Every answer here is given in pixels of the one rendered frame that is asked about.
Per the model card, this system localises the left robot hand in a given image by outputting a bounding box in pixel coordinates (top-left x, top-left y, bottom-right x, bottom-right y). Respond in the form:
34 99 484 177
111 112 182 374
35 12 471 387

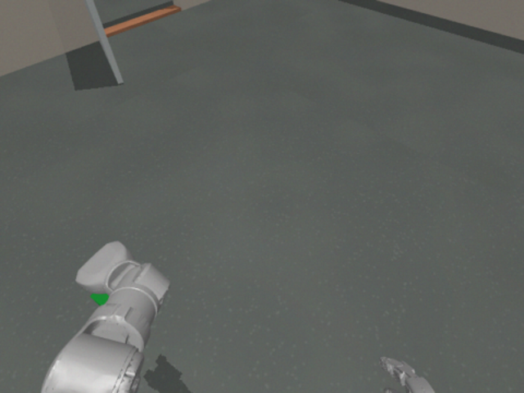
75 241 135 294

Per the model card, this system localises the small box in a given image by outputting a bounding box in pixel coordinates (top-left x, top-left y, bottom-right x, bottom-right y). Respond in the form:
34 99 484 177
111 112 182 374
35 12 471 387
90 293 109 306

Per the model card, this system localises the right robot hand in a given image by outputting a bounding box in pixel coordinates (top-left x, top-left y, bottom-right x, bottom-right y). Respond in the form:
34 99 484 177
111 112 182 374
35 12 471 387
379 356 435 393

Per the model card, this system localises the left robot arm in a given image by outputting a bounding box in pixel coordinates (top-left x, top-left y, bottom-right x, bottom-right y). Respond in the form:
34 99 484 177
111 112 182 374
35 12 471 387
41 260 170 393

